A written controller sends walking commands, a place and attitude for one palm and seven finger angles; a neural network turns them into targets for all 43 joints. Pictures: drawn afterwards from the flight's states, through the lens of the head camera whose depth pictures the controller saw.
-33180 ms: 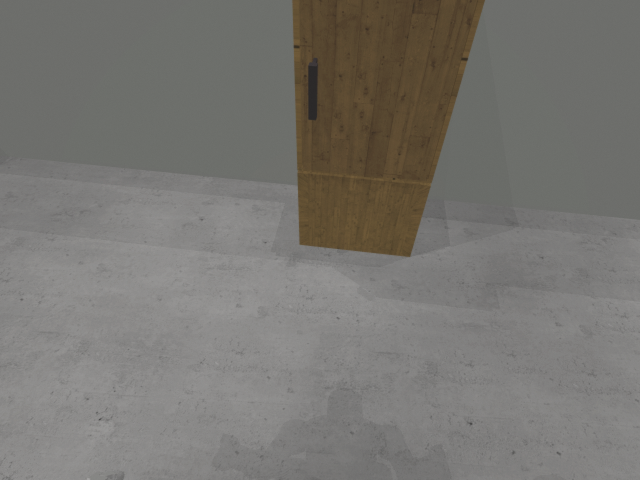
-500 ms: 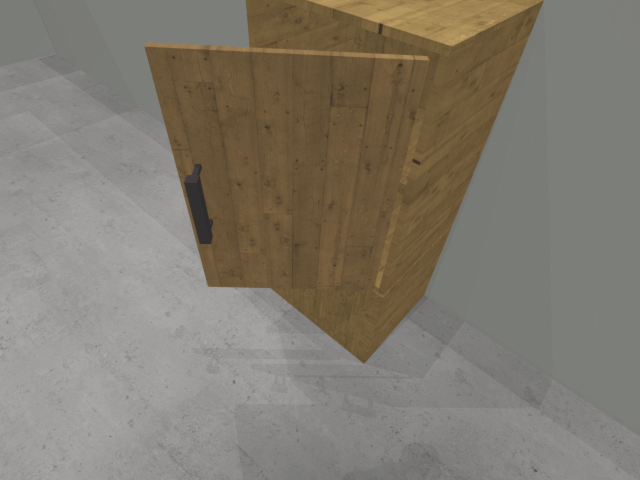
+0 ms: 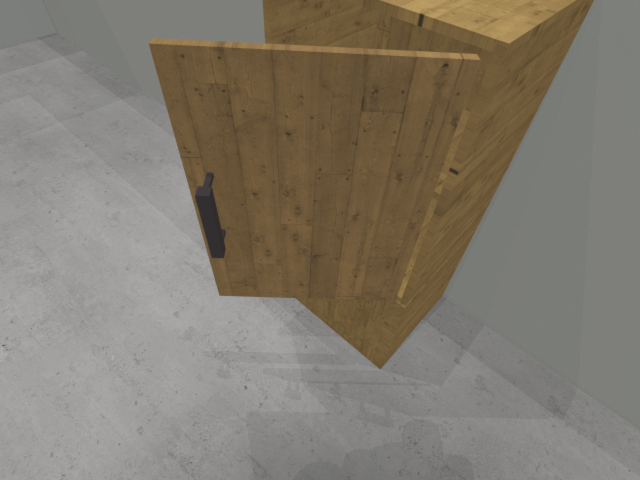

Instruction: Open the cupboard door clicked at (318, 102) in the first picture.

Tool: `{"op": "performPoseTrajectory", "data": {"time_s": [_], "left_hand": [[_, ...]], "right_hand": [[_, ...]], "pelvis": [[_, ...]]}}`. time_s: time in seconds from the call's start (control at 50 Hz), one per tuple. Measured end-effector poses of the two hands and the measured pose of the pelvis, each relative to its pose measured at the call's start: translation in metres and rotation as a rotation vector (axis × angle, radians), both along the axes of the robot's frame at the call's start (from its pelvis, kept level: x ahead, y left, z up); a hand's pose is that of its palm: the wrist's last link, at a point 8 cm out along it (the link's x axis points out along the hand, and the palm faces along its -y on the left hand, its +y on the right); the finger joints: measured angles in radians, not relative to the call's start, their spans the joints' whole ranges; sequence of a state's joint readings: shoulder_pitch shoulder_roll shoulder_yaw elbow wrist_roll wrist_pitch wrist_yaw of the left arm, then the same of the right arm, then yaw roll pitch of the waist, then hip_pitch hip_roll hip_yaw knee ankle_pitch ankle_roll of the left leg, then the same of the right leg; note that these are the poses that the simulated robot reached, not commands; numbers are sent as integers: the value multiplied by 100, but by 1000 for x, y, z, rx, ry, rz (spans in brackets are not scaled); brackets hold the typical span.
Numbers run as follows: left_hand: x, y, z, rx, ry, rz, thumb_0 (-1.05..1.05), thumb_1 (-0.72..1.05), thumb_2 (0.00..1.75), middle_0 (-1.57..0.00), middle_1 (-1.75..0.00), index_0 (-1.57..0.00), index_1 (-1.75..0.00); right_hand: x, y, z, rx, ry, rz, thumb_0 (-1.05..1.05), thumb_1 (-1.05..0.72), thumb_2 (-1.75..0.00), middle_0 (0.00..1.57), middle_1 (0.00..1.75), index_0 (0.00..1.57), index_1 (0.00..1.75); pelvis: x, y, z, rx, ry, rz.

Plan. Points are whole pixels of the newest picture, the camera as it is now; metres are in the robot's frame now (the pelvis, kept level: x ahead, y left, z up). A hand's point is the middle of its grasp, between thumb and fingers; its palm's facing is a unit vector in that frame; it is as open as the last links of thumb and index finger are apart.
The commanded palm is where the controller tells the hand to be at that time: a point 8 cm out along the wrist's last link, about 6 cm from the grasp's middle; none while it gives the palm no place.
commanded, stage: come to a stop and stand still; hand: left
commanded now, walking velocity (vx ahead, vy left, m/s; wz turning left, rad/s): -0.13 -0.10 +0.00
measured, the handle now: (214, 216) +0.54 +0.22 -0.03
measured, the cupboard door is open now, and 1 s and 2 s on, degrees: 42 42 42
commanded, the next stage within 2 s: look again from close up in 0.72 s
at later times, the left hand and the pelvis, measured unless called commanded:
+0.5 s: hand out of the picture +0.00 +0.17 -0.16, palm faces +0.01 -0.98 -0.21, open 7.4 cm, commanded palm none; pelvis -0.03 +0.00 +0.01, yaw -2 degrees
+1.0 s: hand out of the picture -0.03 +0.19 -0.17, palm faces -0.01 -0.98 -0.21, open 7.4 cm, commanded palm none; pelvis -0.02 +0.02 +0.00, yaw -1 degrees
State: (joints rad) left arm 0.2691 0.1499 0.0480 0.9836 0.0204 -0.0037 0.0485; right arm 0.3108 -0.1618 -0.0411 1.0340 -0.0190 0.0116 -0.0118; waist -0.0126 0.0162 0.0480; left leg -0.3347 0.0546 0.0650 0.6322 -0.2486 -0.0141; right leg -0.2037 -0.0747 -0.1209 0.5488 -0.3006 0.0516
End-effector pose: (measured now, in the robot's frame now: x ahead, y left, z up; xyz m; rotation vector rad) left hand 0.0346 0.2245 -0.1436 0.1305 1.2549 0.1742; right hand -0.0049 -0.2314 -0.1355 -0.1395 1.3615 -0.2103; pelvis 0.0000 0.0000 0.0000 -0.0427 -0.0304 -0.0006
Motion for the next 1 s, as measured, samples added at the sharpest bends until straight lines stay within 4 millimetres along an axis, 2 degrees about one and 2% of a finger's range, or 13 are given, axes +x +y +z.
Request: {"op": "performPoseTrajectory", "data": {"time_s": [0.06, 0.14, 0.2, 0.26, 0.32, 0.4, 0.44, 0.52, 0.62, 0.74, 0.78, 0.86, 1.0], "left_hand": [[-6, 13, -8, -11, 68, 2, 0, 93, 90, -20, -30, -20, -30], [-10, 24, -3, -7, 114, -5, 1, 92, 90, -20, -30, -20, -30], [-12, 28, 3, -5, 120, -17, 1, 91, 90, -20, -30, -20, -30], [-12, 29, 8, 0, 111, -30, 1, 91, 90, -20, -30, -20, -30], [-10, 27, 11, 6, 88, -39, 1, 91, 90, -20, -30, -20, -30], [-13, 16, 16, 14, 42, -45, 1, 91, 90, -20, -30, -20, -30], [-21, 10, 12, 26, 21, -50, 1, 91, 90, -20, -30, -20, -30], [-43, -6, 15, 6, 53, -41, 1, 91, 90, -20, -30, -20, -30], [-60, -13, 6, -35, 95, -36, 1, 91, 90, -20, -30, -20, -30], [-69, -12, 2, -55, 141, -24, 1, 91, 90, -20, -30, -20, -30], [-73, -10, 2, -44, 141, -35, 1, 91, 90, -20, -30, -20, -30], [-76, -1, -1, -33, 161, -61, 1, 91, 90, -20, -30, -20, -30], [-65, 17, 6, 10, 134, -44, 1, 91, 90, -20, -30, -20, -30]], "right_hand": [[28, 8, 4, -26, -55, 18, 1, -91, -90, 20, 30, 20, 30], [54, 18, 13, -41, -104, 40, 1, -92, -90, 20, 30, 20, 30], [65, 21, 18, -41, -131, 47, 1, -92, -90, 20, 30, 20, 30], [66, 20, 20, -42, -151, 43, 1, -92, -90, 20, 30, 20, 30], [57, 15, 19, -39, -154, 35, 1, -91, -90, 20, 30, 20, 30], [34, 4, 12, -20, -127, 22, 1, -91, -90, 20, 30, 20, 30], [21, -3, 4, -4, -106, 6, 1, -91, -90, 20, 30, 20, 30], [-8, -7, 3, 21, -36, -9, 1, -91, -90, 20, 30, 20, 30], [-42, -2, 3, 15, 23, -24, 1, -91, -90, 20, 30, 20, 30], [-75, 19, 7, 33, 119, -35, 1, -91, -90, 20, 30, 20, 30], [-77, 25, 6, 47, 130, -26, 1, -91, -90, 20, 30, 20, 30], [-70, 38, -1, 69, 84, -17, 1, -91, -90, 20, 30, 20, 30], [-47, 55, -10, 101, 48, 21, 3, -92, -90, 20, 30, 20, 30]], "pelvis": [[7, 12, -2, 20, -4, -18], [8, 20, 5, 27, 6, -26], [4, 22, 10, 20, 13, -33], [-4, 21, 12, 16, 19, -41], [-14, 17, 13, 17, 20, -45], [-25, 8, 11, 21, 13, -41], [-29, 0, 5, 49, 16, -42], [-34, -4, 11, 29, 9, -38], [-32, -2, 9, 12, 12, -35], [-30, 1, 12, 39, 0, -33], [-32, 4, 11, 24, 9, -32], [-31, 12, 5, 18, 18, -22], [-25, 22, 5, 31, 13, -21]]}}
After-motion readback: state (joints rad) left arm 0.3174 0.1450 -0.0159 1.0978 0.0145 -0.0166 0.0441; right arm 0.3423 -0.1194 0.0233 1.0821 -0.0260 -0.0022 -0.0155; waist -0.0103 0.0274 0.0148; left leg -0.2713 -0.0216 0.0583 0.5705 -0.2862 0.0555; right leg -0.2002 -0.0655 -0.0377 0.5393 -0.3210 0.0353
